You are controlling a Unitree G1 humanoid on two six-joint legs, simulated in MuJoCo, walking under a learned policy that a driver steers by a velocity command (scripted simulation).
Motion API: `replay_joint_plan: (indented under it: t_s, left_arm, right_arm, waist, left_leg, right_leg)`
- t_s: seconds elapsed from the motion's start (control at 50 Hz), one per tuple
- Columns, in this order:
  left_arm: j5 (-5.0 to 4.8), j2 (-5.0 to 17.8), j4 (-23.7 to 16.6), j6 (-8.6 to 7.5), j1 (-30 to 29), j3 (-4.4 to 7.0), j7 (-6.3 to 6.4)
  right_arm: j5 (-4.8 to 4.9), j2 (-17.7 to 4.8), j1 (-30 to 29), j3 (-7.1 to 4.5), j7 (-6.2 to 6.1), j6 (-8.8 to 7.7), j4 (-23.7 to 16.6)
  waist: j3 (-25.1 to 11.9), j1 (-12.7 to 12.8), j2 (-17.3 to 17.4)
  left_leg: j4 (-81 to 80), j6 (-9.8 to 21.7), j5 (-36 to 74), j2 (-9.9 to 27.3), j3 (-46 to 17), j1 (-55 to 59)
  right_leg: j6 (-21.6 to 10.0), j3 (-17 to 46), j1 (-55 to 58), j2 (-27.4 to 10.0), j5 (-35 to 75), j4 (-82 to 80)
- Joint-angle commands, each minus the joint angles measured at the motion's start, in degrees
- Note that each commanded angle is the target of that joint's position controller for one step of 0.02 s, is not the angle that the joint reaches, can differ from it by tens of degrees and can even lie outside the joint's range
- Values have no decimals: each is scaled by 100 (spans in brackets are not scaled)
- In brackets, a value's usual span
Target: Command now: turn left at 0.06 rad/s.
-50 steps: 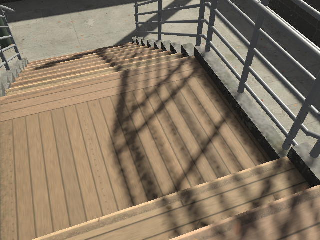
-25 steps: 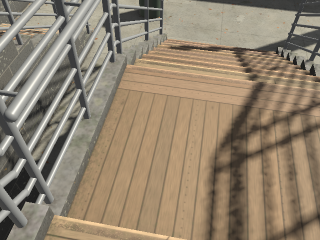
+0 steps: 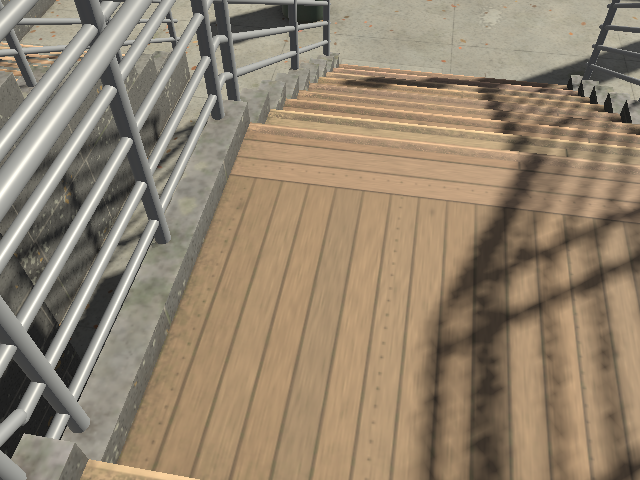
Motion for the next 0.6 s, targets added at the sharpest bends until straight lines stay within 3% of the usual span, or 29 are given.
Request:
replay_joint_plan:
  t_s: [0.02, 0.04, 0.08, 0.3, 0.6]
  left_arm:
    - [44, 1015, -332, -211, -242, 270, -37]
    - [47, 861, -291, -194, -145, 261, 13]
    - [29, 859, -293, -146, -128, 307, 41]
    - [63, 1037, -339, -102, -519, 526, 41]
    - [93, 1030, -211, -62, -536, 568, 108]
  right_arm:
    - [25, -541, 401, -150, -10, -26, -1]
    - [8, -599, 276, -165, -18, -46, -25]
    - [-6, -647, 127, -190, -35, -48, -19]
    - [-50, -804, -91, -249, -109, -32, 250]
    - [-83, -780, -62, -282, -135, -19, 624]
  waist:
    - [-236, -182, -193]
    - [-420, -122, -159]
    - [-532, -66, -199]
    - [-315, -11, -94]
    - [-138, -46, -9]
  left_leg:
    - [-796, 54, 975, -84, 94, 617]
    - [-845, 108, 1386, -72, 93, 711]
    - [-878, 85, 1621, -59, 97, 754]
    - [-1076, 31, 1481, -31, 124, 604]
    - [-1195, 95, 1389, 9, 142, 802]
  right_leg:
    - [13, 315, 142, -213, 2323, -1195]
    - [26, 173, 349, -149, 2736, -1043]
    - [-4, 104, 545, -128, 2962, -1019]
    - [-94, 4, 879, -9, 2545, -1210]
    - [-143, -40, 887, 88, 1994, -1359]
Velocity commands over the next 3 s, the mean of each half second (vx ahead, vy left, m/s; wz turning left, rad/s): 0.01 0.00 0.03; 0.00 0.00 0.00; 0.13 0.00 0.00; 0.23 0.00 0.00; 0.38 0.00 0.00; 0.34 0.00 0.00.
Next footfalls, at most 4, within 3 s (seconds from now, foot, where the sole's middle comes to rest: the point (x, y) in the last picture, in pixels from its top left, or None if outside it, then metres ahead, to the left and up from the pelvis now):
1.84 right None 0.36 -0.06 -0.92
2.18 left None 0.41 0.17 -0.92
2.64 right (357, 424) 0.74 -0.05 -1.09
2.98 left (279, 363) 0.92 0.17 -1.09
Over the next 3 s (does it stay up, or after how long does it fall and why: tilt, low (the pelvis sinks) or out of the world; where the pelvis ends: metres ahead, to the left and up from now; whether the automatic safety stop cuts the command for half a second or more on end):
stays up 0.75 0.05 -0.33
